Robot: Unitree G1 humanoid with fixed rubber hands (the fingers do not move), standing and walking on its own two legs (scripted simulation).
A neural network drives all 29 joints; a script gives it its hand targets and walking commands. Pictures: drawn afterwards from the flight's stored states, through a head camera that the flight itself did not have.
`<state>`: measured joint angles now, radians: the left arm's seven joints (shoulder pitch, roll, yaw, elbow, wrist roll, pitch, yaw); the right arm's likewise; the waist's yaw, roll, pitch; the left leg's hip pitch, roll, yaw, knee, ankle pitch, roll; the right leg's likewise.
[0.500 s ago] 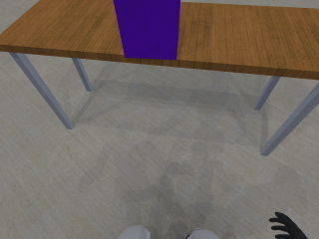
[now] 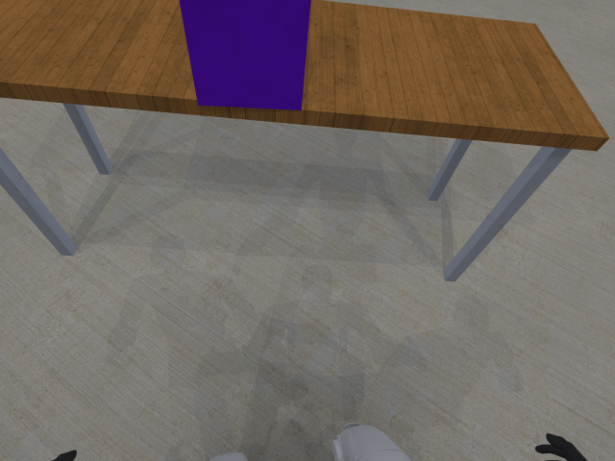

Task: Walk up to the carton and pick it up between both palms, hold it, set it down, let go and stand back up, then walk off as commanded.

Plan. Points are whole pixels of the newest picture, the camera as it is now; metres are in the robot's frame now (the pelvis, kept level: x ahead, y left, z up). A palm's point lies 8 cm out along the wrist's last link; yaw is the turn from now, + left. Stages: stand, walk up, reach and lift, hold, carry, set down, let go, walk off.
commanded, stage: walk up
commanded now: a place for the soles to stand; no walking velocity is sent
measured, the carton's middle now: (250, 21) +0.85 +0.12 +0.09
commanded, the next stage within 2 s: none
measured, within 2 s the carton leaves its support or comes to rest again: neither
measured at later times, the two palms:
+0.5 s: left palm out of the picture +0.11 +0.30 -0.10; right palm out of the picture +0.08 -0.37 -0.08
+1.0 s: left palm out of the picture +0.12 +0.28 -0.09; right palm out of the picture +0.10 -0.39 -0.08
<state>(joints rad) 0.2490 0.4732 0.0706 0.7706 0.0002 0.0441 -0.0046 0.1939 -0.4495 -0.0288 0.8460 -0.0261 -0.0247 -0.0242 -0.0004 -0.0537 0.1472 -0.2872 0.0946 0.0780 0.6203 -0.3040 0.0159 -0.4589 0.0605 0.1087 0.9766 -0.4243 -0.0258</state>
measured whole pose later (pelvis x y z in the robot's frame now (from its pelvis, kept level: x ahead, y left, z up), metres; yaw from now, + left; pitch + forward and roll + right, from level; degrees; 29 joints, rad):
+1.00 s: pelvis +0.00 -0.05 -0.01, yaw -4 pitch -1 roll +0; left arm 0.22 0.47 0.07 0.86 0.00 -0.02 -0.01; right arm 0.14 -0.45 -0.03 0.85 -0.03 -0.04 -0.01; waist 0.00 -0.02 0.07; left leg -0.27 0.05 0.05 0.64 -0.35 0.00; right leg -0.29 0.03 0.10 0.64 -0.32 0.00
